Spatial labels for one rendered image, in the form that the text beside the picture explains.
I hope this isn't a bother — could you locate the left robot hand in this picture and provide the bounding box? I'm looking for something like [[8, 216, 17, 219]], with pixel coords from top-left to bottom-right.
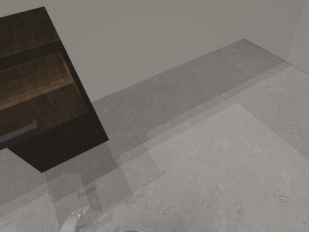
[[59, 206, 93, 232]]

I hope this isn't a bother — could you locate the handle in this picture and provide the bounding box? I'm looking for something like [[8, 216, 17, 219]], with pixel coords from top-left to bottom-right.
[[0, 117, 41, 150]]

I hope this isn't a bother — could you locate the cabinet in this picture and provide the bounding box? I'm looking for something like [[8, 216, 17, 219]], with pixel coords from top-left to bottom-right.
[[0, 7, 109, 173]]

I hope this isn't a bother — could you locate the drawer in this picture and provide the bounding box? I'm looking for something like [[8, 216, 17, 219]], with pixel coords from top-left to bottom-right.
[[0, 51, 89, 149]]

